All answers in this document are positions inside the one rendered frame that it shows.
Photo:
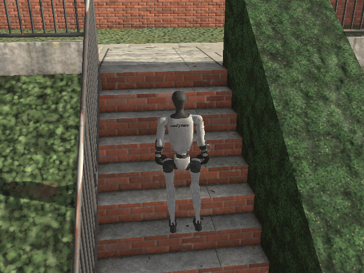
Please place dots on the left robot hand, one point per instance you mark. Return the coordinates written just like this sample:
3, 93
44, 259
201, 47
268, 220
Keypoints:
158, 161

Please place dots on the robot right upper arm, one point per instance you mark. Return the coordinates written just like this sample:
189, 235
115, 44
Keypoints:
198, 120

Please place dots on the robot left forearm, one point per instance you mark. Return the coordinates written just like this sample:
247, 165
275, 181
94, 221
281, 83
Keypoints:
158, 150

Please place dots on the left robot foot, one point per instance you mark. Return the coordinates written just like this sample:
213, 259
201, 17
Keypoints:
172, 227

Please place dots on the robot left upper arm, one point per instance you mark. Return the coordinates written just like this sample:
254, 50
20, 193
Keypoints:
161, 130

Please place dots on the robot right forearm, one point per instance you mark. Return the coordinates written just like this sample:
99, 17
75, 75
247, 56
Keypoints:
203, 149

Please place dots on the left robot shin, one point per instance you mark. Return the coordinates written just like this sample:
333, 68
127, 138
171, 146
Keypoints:
171, 207

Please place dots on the right robot hand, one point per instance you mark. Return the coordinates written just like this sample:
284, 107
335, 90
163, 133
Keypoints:
205, 157

